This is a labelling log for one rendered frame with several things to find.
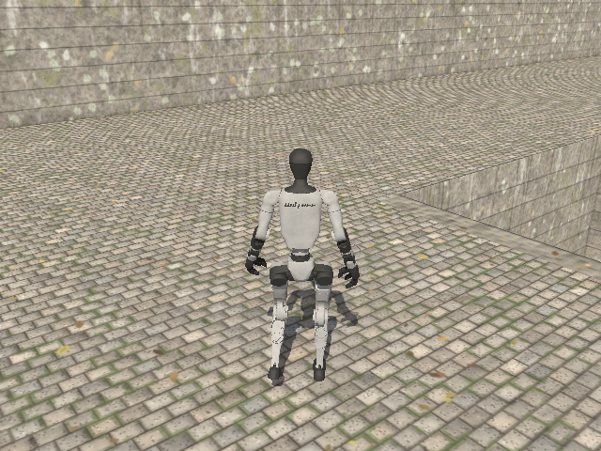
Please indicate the right robot forearm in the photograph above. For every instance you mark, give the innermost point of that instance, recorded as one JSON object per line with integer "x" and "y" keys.
{"x": 346, "y": 252}

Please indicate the humanoid robot head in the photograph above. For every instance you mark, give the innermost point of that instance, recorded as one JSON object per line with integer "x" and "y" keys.
{"x": 300, "y": 160}

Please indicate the robot left hand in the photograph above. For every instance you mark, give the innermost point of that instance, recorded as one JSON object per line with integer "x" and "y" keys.
{"x": 249, "y": 265}

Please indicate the left robot shin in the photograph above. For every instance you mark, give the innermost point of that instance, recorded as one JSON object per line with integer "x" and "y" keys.
{"x": 277, "y": 337}

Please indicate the robot right hand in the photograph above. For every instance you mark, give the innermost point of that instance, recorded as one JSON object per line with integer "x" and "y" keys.
{"x": 354, "y": 273}

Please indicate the robot right upper arm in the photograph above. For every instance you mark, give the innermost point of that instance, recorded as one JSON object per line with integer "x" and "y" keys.
{"x": 330, "y": 199}

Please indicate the left robot forearm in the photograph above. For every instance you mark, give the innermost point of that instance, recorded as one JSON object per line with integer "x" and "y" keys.
{"x": 255, "y": 247}

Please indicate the robot left upper arm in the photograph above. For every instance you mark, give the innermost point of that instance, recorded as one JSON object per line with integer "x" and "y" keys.
{"x": 270, "y": 199}

